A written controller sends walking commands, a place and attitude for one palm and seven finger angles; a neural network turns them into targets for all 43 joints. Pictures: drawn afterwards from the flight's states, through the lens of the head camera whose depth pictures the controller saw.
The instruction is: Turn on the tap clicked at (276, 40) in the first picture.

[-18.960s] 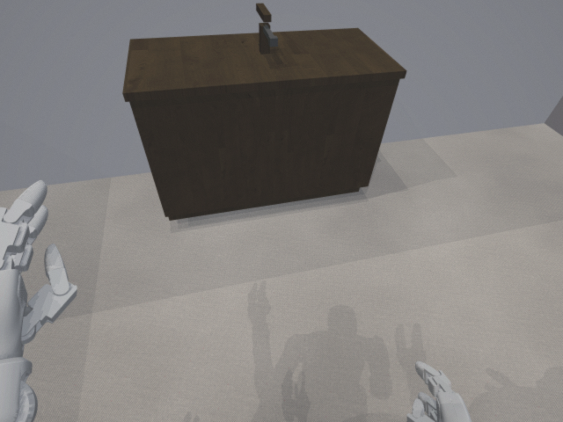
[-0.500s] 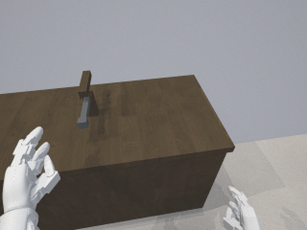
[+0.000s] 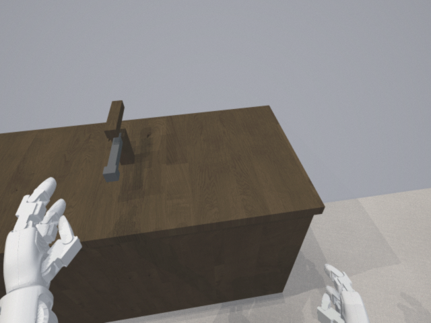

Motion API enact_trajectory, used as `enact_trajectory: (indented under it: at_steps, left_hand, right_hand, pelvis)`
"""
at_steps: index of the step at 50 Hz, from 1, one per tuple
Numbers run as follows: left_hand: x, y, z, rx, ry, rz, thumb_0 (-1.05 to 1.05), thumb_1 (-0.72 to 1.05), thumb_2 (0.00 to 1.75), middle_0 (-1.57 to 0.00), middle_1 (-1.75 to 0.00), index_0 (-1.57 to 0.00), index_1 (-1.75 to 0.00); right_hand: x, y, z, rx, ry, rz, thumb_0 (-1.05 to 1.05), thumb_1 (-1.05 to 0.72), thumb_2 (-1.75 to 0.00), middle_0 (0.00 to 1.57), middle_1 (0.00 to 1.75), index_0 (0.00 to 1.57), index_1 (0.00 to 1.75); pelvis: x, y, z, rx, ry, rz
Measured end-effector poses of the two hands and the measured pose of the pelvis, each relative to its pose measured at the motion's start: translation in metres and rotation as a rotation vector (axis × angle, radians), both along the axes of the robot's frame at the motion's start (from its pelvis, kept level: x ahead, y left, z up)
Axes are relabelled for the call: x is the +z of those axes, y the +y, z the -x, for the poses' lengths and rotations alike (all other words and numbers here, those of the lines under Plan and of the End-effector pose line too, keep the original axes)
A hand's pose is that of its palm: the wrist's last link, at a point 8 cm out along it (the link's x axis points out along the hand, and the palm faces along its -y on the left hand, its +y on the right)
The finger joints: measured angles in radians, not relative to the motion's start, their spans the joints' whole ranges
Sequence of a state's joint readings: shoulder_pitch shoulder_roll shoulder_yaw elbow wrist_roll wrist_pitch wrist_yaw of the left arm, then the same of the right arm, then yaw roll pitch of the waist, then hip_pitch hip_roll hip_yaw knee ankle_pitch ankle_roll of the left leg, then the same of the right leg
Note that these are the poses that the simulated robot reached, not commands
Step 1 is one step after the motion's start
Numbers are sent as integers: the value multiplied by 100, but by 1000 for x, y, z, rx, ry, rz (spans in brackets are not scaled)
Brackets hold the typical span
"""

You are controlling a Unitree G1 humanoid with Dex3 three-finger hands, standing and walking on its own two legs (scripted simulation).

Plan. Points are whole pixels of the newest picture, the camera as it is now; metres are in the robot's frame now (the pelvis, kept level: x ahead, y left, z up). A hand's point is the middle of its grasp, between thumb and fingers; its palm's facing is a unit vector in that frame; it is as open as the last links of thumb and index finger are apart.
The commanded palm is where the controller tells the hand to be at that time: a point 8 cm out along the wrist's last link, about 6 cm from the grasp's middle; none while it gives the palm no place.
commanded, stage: reach beside the lever's end, fingers flat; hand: left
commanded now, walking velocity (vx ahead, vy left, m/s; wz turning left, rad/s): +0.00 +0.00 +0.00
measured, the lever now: (111, 173) +0.41 +0.30 +0.04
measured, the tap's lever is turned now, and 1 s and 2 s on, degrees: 0 0 0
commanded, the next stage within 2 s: none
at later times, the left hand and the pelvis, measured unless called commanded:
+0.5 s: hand (82, 218) +0.24 +0.26 +0.11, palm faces +0.48 -0.87 -0.11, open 7.4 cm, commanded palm +0.21 +0.31 +0.11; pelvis +0.00 +0.01 +0.00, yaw -1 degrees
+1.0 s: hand (93, 193) +0.32 +0.29 +0.08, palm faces +0.48 -0.87 -0.10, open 7.6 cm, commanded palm +0.28 +0.33 +0.08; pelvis +0.00 +0.02 +0.00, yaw -1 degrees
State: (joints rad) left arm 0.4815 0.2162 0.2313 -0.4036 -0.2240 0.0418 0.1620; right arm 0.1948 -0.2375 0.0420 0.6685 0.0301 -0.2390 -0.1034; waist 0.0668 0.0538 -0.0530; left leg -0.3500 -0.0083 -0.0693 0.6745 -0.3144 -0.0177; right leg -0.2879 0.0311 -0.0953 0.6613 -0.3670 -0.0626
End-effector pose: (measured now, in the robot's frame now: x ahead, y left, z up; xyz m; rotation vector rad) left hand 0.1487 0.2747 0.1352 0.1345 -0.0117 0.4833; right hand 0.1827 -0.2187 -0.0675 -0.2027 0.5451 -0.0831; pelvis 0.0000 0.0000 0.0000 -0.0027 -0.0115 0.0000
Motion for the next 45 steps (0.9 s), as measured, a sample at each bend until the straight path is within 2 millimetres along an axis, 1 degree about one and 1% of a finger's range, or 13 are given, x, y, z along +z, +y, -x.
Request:
enact_trajectory:
  at_steps: [8,15,20,27,37,45]
  left_hand:
    - [-6,11,-20,10,-4,3,1,90,90,-20,-30,-20,-30]
    - [-11,16,-36,7,3,13,1,90,90,-20,-30,-20,-30]
    - [-17,18,-44,7,4,15,1,90,90,-20,-29,-20,-30]
    - [-25,28,-56,25,-6,20,1,90,90,-19,-28,-20,-29]
    - [-35,42,-87,24,2,32,1,90,90,-18,-25,-19,-26]
    - [-44,48,-110,23,9,34,1,90,90,-18,-23,-18,-24]
  right_hand:
    - [-5,-7,10,-22,31,7,1,-90,-90,20,30,20,30]
    - [-8,-12,18,-50,58,11,1,-90,-90,20,30,20,30]
    - [-10,-14,22,-63,75,16,1,-90,-90,20,30,20,30]
    - [-13,-12,25,-66,101,26,1,-90,-90,20,30,20,30]
    - [-16,-6,28,-74,134,33,1,-90,-90,20,30,20,30]
    - [-23,-6,37,-89,184,43,1,-90,-90,20,30,20,30]
  pelvis:
    - [1,-3,3,-4,6,-1]
    - [2,0,3,-10,16,-3]
    - [1,2,2,-15,25,-4]
    - [0,7,3,-14,36,-2]
    - [-1,13,3,-17,58,4]
    - [-3,18,2,-19,81,8]
